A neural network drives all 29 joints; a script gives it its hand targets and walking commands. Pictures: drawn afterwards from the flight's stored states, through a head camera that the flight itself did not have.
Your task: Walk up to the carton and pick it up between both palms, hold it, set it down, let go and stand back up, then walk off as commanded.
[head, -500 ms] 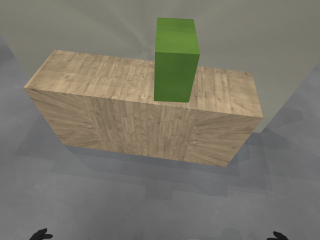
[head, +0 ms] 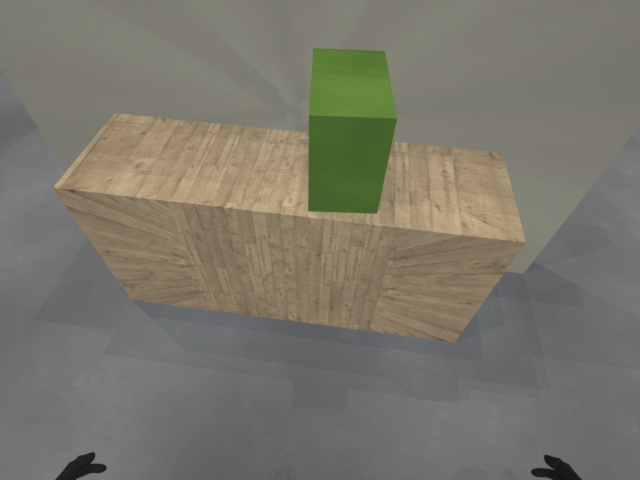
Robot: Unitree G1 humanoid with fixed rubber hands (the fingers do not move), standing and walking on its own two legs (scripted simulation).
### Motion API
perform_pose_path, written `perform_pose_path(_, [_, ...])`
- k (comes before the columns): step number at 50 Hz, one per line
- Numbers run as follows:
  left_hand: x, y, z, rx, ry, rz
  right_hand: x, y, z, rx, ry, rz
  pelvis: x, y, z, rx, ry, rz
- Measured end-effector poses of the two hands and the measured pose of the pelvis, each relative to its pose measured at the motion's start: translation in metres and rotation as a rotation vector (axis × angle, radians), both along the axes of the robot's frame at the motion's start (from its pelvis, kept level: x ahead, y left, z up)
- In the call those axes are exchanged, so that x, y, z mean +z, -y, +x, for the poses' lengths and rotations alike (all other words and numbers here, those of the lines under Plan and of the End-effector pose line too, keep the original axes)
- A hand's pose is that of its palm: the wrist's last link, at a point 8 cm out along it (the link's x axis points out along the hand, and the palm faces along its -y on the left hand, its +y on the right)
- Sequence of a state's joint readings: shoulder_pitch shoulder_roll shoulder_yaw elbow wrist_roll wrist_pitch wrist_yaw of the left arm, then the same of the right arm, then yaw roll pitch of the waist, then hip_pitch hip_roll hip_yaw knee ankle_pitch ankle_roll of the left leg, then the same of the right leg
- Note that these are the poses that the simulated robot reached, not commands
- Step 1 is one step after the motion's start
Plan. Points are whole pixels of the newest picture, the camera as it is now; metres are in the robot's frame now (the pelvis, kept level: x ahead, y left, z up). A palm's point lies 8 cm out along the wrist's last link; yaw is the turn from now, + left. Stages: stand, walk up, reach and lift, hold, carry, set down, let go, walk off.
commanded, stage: stand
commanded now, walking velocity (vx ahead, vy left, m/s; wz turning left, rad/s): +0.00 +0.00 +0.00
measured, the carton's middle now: (345, 132) +0.86 -0.08 -0.08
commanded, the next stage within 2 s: none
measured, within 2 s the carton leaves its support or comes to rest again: neither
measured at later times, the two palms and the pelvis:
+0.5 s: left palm out of the picture +0.10 +0.33 -0.08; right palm out of the picture +0.08 -0.32 -0.10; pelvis +0.00 +0.00 +0.00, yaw +0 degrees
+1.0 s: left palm out of the picture +0.10 +0.33 -0.08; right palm out of the picture +0.08 -0.32 -0.10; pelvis +0.00 +0.00 +0.00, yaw +0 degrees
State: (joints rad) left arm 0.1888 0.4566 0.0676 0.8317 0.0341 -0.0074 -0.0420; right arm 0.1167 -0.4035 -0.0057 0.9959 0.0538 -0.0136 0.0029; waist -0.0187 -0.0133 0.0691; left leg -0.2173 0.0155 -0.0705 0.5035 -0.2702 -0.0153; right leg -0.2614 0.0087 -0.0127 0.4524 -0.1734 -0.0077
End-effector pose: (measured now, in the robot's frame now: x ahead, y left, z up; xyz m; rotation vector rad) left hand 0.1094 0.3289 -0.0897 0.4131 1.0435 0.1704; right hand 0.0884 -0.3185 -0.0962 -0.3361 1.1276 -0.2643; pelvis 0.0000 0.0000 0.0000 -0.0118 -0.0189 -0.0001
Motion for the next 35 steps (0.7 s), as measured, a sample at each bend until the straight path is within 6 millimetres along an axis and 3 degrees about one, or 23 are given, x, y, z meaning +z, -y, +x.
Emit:
perform_pose_path(18, [0.0048,0.0003,-0.0069,0.007,-0.001,0.011,-0.0036,0.0018,-0.0095,-0.009,-0.015,0.014,0.0014,0.0025,-0.0046,0.000,0.004,0.004])
perform_pose_path(35, [0.0060,-0.0004,-0.0044,0.010,0.004,0.011,-0.0025,0.0015,-0.0066,-0.010,-0.009,0.014,0.0020,0.0020,-0.0022,0.001,0.002,0.003])
